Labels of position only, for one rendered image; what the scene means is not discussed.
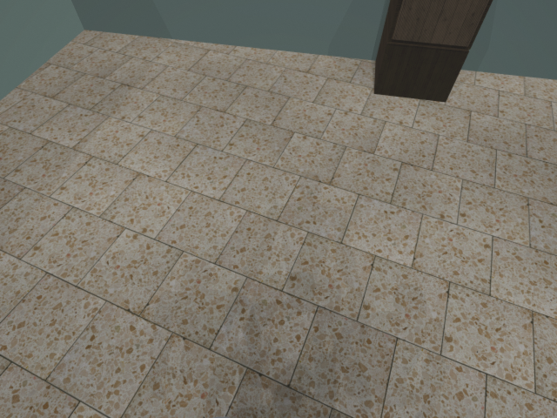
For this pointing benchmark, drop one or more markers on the cupboard door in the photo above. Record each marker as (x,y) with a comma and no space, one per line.
(451,22)

